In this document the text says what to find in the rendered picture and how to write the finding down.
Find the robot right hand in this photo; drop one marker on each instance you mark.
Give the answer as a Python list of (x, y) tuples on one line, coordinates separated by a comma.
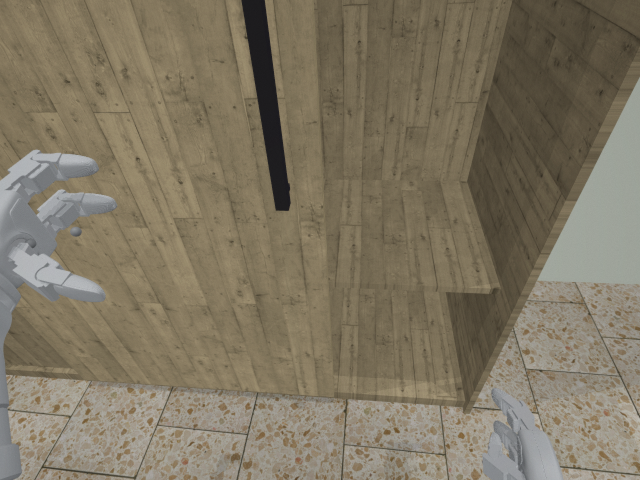
[(531, 453)]

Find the robot left hand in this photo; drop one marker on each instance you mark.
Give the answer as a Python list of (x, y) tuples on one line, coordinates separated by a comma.
[(19, 262)]

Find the wardrobe door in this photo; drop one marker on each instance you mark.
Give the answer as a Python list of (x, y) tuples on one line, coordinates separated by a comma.
[(25, 346), (206, 284)]

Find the handle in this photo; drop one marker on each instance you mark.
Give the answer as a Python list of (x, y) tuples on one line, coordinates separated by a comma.
[(261, 57)]

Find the left robot forearm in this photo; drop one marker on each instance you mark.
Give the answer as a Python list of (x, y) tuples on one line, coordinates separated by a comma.
[(10, 463)]

